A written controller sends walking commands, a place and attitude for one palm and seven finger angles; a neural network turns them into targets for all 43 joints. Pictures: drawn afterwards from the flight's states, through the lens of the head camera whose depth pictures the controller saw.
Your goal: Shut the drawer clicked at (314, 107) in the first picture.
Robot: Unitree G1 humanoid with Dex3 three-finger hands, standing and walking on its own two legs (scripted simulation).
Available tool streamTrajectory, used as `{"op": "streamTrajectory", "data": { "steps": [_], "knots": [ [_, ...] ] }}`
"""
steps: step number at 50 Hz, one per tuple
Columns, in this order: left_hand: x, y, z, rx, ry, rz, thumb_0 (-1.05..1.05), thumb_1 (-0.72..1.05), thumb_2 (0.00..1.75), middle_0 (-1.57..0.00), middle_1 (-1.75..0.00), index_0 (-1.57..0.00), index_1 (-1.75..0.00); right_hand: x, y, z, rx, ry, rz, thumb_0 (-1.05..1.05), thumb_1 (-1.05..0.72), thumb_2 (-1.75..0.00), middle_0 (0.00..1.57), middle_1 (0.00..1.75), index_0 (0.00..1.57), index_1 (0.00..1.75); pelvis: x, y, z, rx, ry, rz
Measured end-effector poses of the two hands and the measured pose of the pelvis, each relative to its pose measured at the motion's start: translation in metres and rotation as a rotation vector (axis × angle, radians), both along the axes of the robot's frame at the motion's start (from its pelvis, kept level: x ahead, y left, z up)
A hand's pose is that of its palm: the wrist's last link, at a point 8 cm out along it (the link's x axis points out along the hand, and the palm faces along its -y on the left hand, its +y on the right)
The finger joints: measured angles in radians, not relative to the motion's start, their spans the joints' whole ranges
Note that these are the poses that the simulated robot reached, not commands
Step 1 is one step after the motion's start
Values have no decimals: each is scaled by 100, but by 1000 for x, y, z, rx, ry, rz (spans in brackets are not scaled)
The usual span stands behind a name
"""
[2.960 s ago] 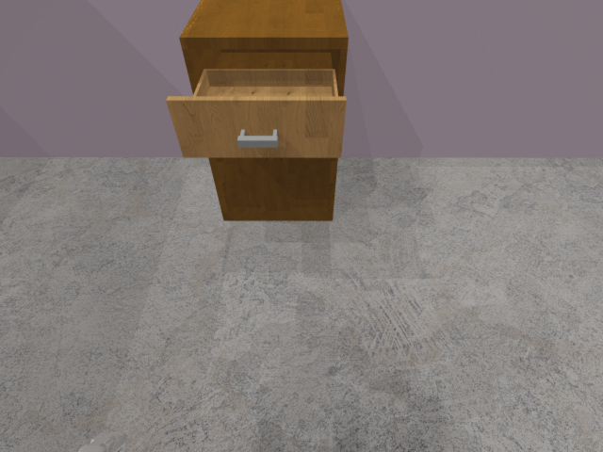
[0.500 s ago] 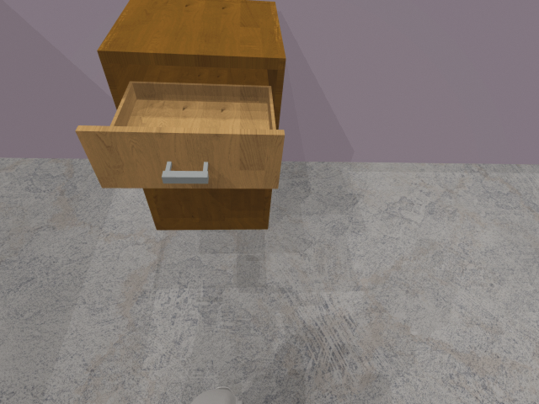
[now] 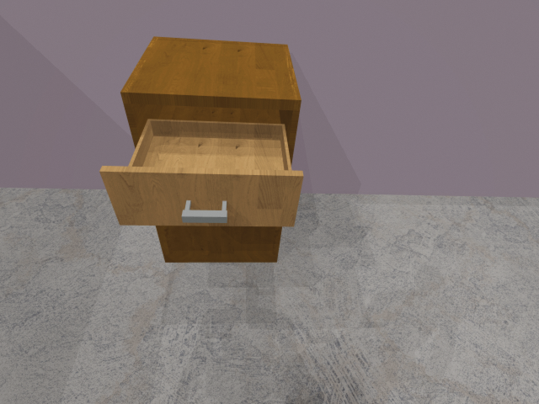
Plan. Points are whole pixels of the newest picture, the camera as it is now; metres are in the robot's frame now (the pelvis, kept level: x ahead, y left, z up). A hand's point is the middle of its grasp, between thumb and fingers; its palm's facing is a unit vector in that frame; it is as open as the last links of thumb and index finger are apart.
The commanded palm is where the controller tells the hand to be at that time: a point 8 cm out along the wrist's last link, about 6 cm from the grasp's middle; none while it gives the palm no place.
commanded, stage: take the last steps up to it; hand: left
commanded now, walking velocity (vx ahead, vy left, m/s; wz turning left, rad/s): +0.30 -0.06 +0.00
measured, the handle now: (205, 210) +0.56 +0.17 -0.09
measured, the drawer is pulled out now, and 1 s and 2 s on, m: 0.29 0.29 0.29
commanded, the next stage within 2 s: come to a stop and stand still in 1.16 s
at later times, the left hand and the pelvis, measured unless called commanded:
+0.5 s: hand out of the picture +0.00 +0.10 -0.17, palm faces +0.10 -0.98 -0.18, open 7.3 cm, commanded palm none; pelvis +0.02 -0.07 +0.00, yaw +0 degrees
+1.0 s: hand out of the picture +0.02 +0.10 -0.18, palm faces +0.19 -0.97 -0.12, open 7.4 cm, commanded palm none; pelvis +0.16 -0.02 -0.02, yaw +2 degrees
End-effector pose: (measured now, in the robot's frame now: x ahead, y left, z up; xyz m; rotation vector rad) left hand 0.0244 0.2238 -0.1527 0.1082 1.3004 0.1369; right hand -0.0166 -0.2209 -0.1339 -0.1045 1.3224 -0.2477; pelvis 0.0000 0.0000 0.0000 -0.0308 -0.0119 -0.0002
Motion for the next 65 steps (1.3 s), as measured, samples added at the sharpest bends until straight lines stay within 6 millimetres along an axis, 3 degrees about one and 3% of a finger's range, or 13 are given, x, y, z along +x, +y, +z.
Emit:
{"op": "streamTrajectory", "data": {
  "steps": [11,16,21,24,29,34,39,45,48,50,53,58,65],
  "knots": [
    [-6,-18,9,-2,52,-5,0,91,90,-20,-30,-20,-30,-57,-8,1,30,160,-61,1,-91,-90,20,30,20,30,5,-16,6,2,9,3],
    [-4,-35,11,0,45,0,0,92,90,-20,-30,-20,-30,-61,-26,0,28,175,-61,1,-91,-90,20,30,20,30,7,-31,7,8,4,9],
    [-9,-56,10,14,29,23,0,92,90,-20,-30,-20,-30,-47,-53,-9,37,158,-48,1,-91,-90,20,30,20,30,12,-53,2,36,-7,3],
    [-25,-71,11,24,46,53,0,92,90,-20,-30,-20,-30,-25,-67,-12,47,137,-20,1,-91,-90,20,30,20,30,14,-65,2,42,-9,-1],
    [-57,-92,16,5,135,101,0,92,90,-20,-30,-20,-30,30,-85,-5,47,38,30,1,-91,-90,20,30,20,30,28,-77,7,43,-7,13],
    [-70,-109,17,-22,196,154,0,91,90,-20,-30,-20,-30,84,-90,-5,38,-7,88,1,-91,-90,20,30,20,30,49,-77,6,28,-5,45],
    [-70,-117,19,-47,253,204,0,91,90,-20,-30,-20,-30,147,-74,-8,44,-30,159,1,-91,-90,20,30,20,30,77,-67,3,23,6,59],
    [-55,-106,16,-76,353,245,0,91,90,-20,-30,-20,-30,242,-29,-10,65,-114,255,1,-91,-90,20,30,20,30,120,-44,-6,28,21,64],
    [-38,-88,4,-88,399,235,0,91,90,-20,-30,-20,-30,282,-6,-16,56,-190,264,1,-91,-90,20,30,20,30,143,-28,-19,29,19,48],
    [-15,-73,-1,-78,399,203,0,91,90,-20,-30,-20,-30,293,3,-13,56,-218,241,1,-91,-90,20,30,20,30,156,-23,-19,41,8,30],
    [40,-47,-5,-45,325,152,0,91,90,-20,-30,-20,-30,294,5,-5,44,-228,162,-1,-92,-90,20,30,20,30,174,-19,-12,51,2,12],
    [151,-15,-2,10,108,88,0,92,90,-20,-30,-20,-30,296,-19,7,-22,-200,121,-5,-96,-90,20,30,20,30,200,-17,-2,55,6,6],
    [277,-17,15,54,-116,12,0,92,90,-20,-30,-19,-30,265,-38,-9,6,-8,89,-2,-93,-90,20,30,20,30,235,-30,-2,64,-2,20]
  ]
}}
